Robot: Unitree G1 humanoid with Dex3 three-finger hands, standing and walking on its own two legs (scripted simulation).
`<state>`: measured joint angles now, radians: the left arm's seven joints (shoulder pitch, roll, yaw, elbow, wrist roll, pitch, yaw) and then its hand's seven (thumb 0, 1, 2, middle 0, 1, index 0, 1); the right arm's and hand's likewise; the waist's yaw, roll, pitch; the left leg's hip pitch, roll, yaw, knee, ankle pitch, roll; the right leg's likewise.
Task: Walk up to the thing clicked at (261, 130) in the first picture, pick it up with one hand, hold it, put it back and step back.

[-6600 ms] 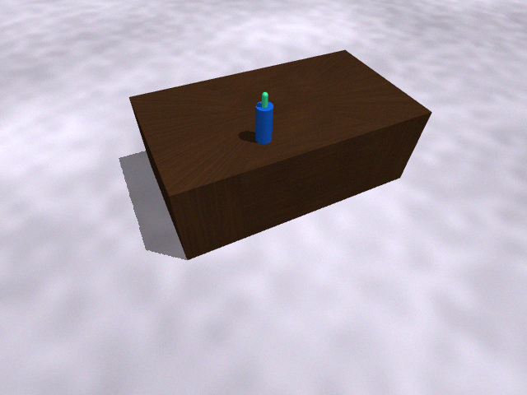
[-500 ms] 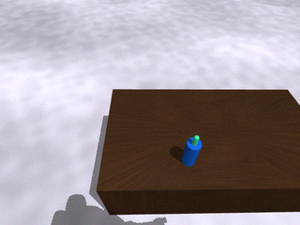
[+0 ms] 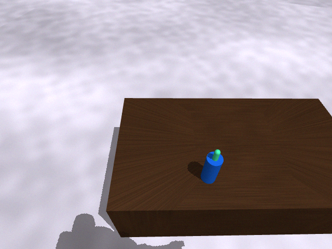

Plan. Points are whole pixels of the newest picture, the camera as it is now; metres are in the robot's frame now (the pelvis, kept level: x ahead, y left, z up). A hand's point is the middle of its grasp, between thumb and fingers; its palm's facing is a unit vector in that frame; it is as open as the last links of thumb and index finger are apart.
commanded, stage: go down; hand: right
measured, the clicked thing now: (212, 165) +0.48 -0.21 -0.26
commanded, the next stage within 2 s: none
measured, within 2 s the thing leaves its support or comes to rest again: neither
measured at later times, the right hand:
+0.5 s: hand out of the picture +0.13 -0.26 -0.15, palm faces +0.05 +0.94 -0.34, open 15.9 cm
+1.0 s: hand out of the picture +0.14 -0.27 -0.14, palm faces +0.08 +0.94 -0.33, open 17.4 cm
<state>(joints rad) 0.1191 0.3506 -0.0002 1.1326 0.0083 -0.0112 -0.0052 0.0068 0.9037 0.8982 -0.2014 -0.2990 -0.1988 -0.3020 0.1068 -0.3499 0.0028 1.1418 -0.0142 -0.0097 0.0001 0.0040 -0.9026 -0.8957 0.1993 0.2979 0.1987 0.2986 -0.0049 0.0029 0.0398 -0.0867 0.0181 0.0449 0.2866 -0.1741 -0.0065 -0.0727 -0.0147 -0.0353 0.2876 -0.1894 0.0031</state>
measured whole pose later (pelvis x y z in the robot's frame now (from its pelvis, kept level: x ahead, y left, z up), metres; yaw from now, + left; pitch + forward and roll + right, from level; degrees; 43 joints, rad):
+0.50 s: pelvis -0.01 +0.00 -0.03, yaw -1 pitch +8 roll +1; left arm 0.20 0.30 0.11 0.70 -0.02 -0.09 0.03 0.00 -0.27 0.11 -0.06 -0.06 -0.06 -0.06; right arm 0.14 -0.35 -0.12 0.65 -0.02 0.29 0.05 0.00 0.19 -0.13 0.04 0.06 0.05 0.06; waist 0.01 -0.02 -0.04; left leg -0.46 0.02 0.06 0.66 -0.33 0.00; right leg -0.47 -0.03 -0.01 0.70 -0.36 0.00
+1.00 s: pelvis +0.00 -0.01 -0.05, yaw -1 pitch +10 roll +2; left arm 0.32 0.28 0.08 0.45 -0.02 -0.10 0.09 -0.01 -0.52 0.05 -0.06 -0.05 -0.06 -0.06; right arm 0.28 -0.37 -0.16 0.33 0.00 0.41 0.08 -0.01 0.51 -0.05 0.03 0.06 0.04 0.06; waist 0.00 -0.02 -0.11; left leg -0.57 0.02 0.07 0.82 -0.42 -0.01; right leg -0.59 -0.03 0.01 0.87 -0.46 0.00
